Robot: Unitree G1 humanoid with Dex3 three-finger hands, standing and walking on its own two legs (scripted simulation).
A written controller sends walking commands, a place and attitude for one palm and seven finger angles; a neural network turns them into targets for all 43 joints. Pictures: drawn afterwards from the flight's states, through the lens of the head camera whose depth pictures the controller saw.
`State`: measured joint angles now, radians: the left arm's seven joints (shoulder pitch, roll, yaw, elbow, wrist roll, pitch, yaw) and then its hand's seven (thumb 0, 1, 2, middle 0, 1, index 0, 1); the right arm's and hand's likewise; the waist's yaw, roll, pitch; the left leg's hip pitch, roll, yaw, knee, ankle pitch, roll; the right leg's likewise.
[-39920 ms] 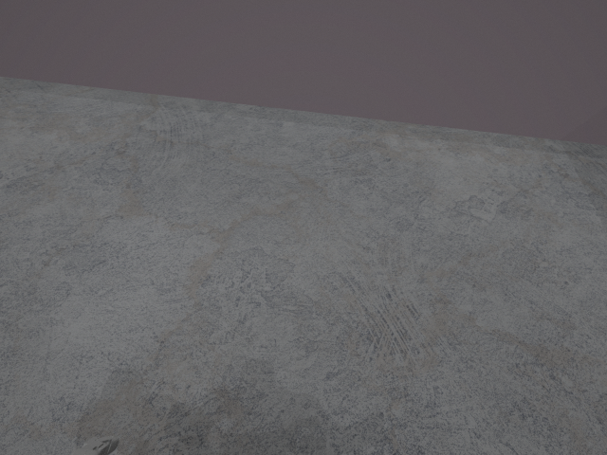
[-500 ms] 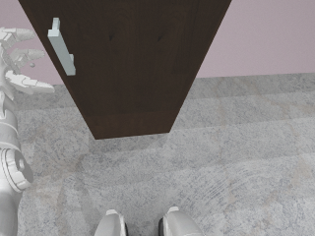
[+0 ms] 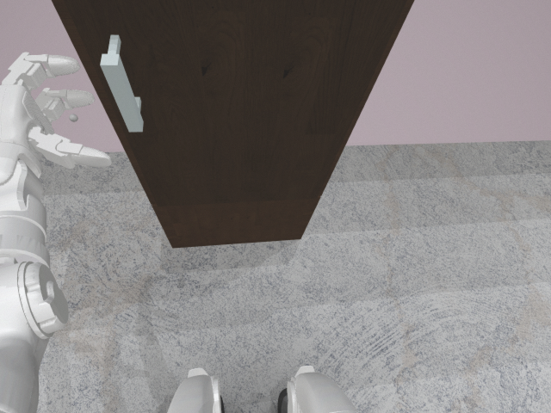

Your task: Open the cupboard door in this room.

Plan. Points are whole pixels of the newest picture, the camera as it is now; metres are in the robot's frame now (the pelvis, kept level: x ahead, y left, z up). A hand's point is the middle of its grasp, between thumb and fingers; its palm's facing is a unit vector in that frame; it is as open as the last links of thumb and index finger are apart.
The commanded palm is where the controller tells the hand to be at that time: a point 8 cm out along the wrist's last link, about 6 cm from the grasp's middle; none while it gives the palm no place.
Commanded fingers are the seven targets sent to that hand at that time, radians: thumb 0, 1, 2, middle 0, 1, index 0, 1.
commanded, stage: move the hooked fingers beside the handle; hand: left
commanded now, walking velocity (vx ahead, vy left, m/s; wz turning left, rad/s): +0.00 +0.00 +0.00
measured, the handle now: (125, 86) +0.56 +0.18 +0.08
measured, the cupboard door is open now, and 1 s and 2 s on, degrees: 0 0 0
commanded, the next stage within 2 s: slide the fingers in behind the handle in 0.02 s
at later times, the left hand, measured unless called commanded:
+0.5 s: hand (93, 115) +0.50 +0.21 +0.09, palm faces +0.02 -1.00 -0.02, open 14.0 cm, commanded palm +0.48 +0.25 +0.08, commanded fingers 0.00 -0.50 0.30 -0.30 -1.20 -0.30 -1.20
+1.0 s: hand (119, 116) +0.50 +0.18 +0.08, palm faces +0.03 -1.00 -0.02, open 14.0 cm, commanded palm +0.48 +0.23 +0.08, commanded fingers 0.00 -0.50 0.30 -0.30 -1.20 -0.30 -1.20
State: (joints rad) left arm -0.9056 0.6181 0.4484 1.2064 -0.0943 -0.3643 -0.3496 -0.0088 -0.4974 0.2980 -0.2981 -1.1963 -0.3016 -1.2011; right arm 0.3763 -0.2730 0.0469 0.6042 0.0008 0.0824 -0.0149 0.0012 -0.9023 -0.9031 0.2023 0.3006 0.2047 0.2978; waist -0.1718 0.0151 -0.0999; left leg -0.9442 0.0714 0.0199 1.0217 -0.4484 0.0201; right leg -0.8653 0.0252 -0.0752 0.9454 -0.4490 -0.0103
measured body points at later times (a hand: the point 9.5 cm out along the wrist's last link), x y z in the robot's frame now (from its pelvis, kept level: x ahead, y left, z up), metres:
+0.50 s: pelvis +0.00 +0.00 +0.00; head +0.12 +0.02 +0.43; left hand +0.50 +0.27 +0.09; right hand -0.01 -0.27 -0.11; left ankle +0.01 +0.10 -0.67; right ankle +0.00 -0.12 -0.67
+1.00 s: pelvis +0.00 -0.01 +0.00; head +0.12 +0.01 +0.43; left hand +0.50 +0.23 +0.09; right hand +0.00 -0.27 -0.11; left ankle +0.01 +0.10 -0.67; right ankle +0.00 -0.12 -0.67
